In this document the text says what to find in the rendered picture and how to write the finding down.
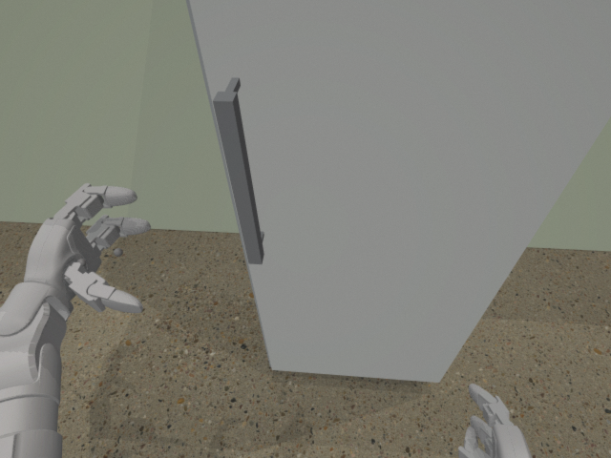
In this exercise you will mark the fridge door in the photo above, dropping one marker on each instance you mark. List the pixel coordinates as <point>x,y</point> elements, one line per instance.
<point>403,154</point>

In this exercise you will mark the robot left hand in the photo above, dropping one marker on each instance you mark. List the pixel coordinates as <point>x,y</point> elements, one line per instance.
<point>59,244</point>

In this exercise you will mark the robot left forearm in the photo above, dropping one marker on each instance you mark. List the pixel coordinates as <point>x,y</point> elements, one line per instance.
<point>32,328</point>

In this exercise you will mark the robot right hand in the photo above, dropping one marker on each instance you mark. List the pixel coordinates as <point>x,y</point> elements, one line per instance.
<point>500,437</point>

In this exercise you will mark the handle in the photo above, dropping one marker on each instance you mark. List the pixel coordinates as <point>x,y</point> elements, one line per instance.
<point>228,114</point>

